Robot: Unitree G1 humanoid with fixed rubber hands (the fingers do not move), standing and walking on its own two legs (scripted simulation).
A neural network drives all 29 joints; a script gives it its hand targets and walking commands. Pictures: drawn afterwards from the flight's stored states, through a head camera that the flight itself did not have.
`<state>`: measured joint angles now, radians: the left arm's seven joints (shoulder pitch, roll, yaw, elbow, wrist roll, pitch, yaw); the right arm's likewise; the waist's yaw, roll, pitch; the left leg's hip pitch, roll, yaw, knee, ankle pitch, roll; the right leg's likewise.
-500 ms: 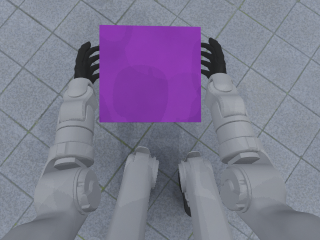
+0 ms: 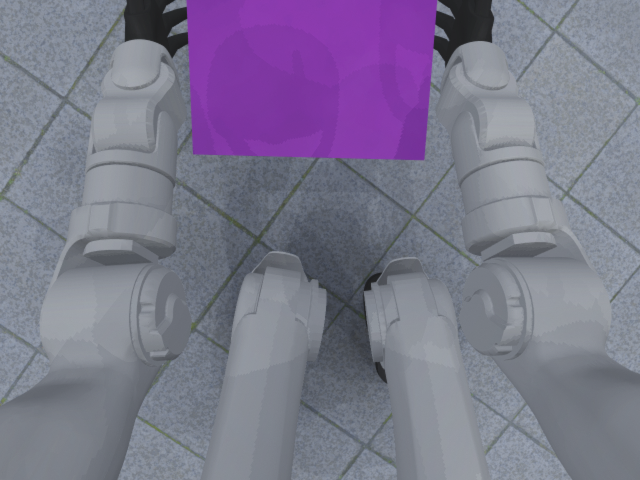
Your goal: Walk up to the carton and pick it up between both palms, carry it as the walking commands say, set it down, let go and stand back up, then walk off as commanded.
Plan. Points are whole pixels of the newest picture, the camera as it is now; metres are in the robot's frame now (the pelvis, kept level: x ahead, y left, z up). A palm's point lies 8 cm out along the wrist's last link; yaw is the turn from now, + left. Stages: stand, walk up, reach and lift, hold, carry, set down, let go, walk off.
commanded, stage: set down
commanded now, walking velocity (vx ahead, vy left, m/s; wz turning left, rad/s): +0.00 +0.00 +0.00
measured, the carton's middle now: (307, 68) +0.54 +0.06 -0.21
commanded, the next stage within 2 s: none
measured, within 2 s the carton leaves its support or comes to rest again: rests again in 1.84 s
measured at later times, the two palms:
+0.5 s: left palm (169, 71) +0.52 +0.22 -0.19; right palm (434, 67) +0.54 -0.08 -0.19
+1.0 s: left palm (166, 68) +0.52 +0.22 -0.20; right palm (427, 69) +0.54 -0.08 -0.20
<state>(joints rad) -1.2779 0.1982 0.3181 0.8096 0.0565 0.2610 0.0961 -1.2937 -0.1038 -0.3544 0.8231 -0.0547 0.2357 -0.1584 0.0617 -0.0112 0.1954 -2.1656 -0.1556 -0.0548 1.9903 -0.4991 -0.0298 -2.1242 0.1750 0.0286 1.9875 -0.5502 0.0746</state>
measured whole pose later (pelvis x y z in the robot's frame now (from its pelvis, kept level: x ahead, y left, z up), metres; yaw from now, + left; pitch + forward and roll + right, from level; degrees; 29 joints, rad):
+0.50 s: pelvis -0.01 -0.01 -0.04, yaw +0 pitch +30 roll -1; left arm -1.36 0.30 0.25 0.83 -0.09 0.21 0.10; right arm -1.41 -0.15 -0.23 0.84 0.05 0.20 -0.22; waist 0.07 -0.01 0.49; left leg -2.13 -0.12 -0.02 2.14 -0.53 -0.03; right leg -2.11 0.20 0.02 2.14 -0.57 0.07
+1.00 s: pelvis +0.01 +0.00 -0.05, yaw +0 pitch +38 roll -1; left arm -1.32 0.30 0.25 1.00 -0.02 0.23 0.07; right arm -1.35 -0.09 -0.30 0.97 -0.06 0.21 -0.21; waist 0.07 -0.03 0.25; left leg -2.26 -0.09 0.00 2.17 -0.57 -0.01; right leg -2.23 0.18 0.01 2.17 -0.61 0.06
